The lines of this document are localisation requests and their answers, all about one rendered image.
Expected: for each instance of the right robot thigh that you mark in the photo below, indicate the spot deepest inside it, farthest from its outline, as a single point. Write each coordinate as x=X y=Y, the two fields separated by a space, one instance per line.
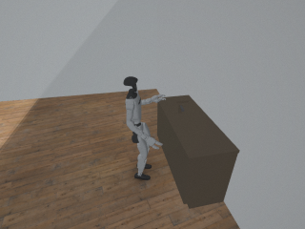
x=141 y=146

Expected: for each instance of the right robot hand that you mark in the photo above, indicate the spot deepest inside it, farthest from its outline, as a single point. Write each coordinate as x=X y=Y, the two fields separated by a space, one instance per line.
x=151 y=142

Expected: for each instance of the right robot upper arm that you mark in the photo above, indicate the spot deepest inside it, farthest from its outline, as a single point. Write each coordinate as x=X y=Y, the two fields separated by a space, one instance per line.
x=129 y=111

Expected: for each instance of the robot thigh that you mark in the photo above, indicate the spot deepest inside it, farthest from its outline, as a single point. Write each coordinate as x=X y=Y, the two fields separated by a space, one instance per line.
x=146 y=131
x=141 y=146

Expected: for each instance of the robot left forearm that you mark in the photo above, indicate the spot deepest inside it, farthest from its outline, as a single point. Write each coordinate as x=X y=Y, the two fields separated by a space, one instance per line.
x=146 y=101

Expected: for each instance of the robot right forearm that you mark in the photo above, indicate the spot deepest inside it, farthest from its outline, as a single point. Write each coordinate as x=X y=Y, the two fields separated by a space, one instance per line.
x=139 y=132

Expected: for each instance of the left robot thigh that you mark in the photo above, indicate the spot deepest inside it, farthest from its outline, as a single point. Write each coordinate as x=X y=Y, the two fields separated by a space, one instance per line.
x=146 y=131

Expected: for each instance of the left robot hand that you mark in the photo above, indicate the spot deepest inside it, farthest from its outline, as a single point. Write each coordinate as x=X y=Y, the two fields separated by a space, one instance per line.
x=156 y=99

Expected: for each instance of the counter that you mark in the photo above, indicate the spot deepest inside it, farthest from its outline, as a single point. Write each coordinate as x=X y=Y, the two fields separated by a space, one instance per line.
x=199 y=154

